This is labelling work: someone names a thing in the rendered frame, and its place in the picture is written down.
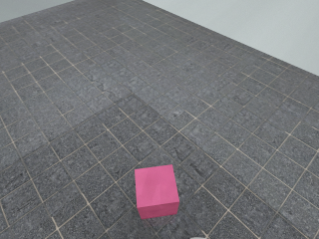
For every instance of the carton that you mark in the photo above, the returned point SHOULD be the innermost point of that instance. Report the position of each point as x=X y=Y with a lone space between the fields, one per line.
x=156 y=191

